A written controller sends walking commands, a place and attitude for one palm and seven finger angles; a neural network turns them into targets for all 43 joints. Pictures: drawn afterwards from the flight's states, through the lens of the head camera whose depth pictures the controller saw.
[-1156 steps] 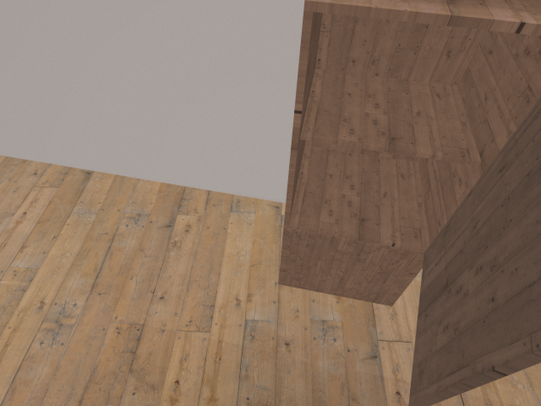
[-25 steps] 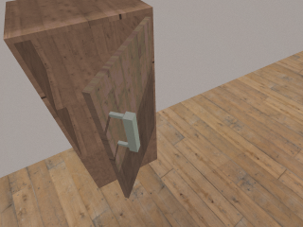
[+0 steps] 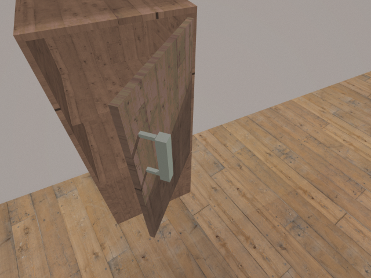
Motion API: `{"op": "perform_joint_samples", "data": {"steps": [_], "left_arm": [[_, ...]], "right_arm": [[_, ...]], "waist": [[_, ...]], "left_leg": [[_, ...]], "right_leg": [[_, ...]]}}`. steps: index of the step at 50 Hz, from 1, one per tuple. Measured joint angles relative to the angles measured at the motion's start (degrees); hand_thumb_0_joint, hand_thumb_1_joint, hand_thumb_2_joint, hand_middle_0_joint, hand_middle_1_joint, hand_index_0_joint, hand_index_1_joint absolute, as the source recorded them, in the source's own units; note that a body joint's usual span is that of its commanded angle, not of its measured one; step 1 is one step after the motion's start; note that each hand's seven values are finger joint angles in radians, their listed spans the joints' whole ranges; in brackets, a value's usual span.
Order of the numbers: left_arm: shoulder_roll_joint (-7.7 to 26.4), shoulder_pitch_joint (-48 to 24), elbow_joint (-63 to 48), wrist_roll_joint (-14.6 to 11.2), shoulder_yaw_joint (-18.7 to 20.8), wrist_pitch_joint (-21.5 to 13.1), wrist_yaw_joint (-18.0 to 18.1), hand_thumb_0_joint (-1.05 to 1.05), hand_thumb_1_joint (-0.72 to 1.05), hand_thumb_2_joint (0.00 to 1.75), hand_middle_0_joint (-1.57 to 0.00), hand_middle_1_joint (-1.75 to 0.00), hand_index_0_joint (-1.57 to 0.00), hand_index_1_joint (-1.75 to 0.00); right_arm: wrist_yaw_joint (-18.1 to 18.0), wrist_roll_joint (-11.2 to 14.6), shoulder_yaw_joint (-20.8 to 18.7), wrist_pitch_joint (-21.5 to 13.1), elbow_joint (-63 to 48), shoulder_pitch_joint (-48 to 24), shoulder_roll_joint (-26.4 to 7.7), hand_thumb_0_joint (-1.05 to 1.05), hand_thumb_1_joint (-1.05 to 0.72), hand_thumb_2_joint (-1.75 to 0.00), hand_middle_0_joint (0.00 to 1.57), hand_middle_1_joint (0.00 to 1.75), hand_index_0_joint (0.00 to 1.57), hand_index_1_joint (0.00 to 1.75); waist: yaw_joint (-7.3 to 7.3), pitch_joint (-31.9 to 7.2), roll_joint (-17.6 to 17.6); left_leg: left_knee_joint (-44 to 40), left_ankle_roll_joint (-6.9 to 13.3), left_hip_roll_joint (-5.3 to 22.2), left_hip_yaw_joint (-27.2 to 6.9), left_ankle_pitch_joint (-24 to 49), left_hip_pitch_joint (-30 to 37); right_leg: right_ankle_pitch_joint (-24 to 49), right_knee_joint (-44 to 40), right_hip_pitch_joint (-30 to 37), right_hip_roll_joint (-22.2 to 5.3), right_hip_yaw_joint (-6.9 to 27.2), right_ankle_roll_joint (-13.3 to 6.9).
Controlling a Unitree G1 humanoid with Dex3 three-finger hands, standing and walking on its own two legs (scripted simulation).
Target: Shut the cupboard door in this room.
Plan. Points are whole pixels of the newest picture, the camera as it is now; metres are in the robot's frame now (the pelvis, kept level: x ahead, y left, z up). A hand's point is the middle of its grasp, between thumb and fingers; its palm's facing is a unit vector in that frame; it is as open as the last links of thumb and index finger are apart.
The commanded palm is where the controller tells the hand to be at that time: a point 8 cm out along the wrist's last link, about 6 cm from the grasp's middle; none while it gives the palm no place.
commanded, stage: stand and wait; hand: left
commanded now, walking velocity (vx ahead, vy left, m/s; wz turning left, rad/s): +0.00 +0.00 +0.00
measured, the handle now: (156, 156) +0.35 +0.09 +0.08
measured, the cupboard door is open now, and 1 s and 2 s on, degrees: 45 45 45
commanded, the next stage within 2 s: look at it before walking up in 0.32 s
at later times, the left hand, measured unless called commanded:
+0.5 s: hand out of the picture -0.02 +0.17 -0.17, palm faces +0.04 -0.98 -0.17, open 7.4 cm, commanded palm none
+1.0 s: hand out of the picture +0.01 +0.19 -0.17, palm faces +0.03 -0.98 -0.20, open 7.4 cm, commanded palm none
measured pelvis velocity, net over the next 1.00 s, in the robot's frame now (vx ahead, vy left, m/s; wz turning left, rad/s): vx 0.01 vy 0.01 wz -0.03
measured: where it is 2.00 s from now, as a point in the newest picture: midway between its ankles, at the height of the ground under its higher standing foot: outside the picture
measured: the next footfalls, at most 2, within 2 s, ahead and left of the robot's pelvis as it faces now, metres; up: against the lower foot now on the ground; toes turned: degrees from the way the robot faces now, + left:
none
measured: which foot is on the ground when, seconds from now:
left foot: down 0.00-1.00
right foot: down 0.00-1.00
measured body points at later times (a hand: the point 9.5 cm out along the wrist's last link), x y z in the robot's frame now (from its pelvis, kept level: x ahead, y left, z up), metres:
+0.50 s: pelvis +0.00 +0.01 +0.00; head +0.01 +0.01 +0.45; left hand -0.02 +0.22 -0.16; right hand -0.02 -0.19 -0.16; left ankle +0.00 +0.13 -0.74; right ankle -0.01 -0.10 -0.74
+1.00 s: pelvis +0.01 +0.01 +0.01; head +0.01 +0.01 +0.46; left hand +0.01 +0.24 -0.15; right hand +0.00 -0.21 -0.16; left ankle +0.00 +0.13 -0.74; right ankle -0.01 -0.10 -0.74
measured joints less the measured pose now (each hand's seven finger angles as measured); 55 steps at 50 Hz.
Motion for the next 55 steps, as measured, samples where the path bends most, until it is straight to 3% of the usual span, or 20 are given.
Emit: {"op": "perform_joint_samples", "data": {"steps": [8, 32, 55], "left_arm": [[-0.97, 1.12, 0.55, 0.2, -0.45, -0.39, 0.03, 0.0, 0.91, 0.9, -0.2, -0.3, -0.2, -0.3], [0.16, 1.1, 0.59, 0.3, -0.39, -1.13, 0.09, 0.0, 0.91, 0.9, -0.2, -0.29, -0.2, -0.3], [2.79, -0.96, -0.26, 0.42, 0.2, -1.19, -0.38, 0.0, 0.91, 0.9, -0.2, -0.3, -0.2, -0.3]], "right_arm": [[-0.49, 0.12, -0.06, -0.7, -0.39, -1.21, -0.76, 0.02, -0.93, -0.9, 0.2, 0.3, 0.2, 0.3], [-0.33, 0.32, 0.24, -1.66, -0.01, 0.05, -0.15, 0.01, -0.91, -0.9, 0.2, 0.3, 0.2, 0.3], [-0.42, 0.22, -0.44, -1.81, -0.98, -2.62, -3.98, 0.01, -0.91, -0.9, 0.2, 0.3, 0.2, 0.3]], "waist": [[0.68, -0.01, -0.52], [0.23, 0.21, -0.11], [0.56, 0.16, -0.31]], "left_leg": [[-1.32, 0.54, -0.28, 0.56, 0.59, 0.72], [-4.19, 1.35, -0.88, 1.87, 1.48, 2.36], [-5.02, 1.06, -0.43, 2.35, 1.7, 3.36]], "right_leg": [[1.0, -1.51, 0.62, -0.19, 0.52, 0.57], [2.18, -3.92, 1.58, -0.62, 1.79, 1.37], [2.59, -4.75, 2.32, -0.11, 2.25, 1.08]]}}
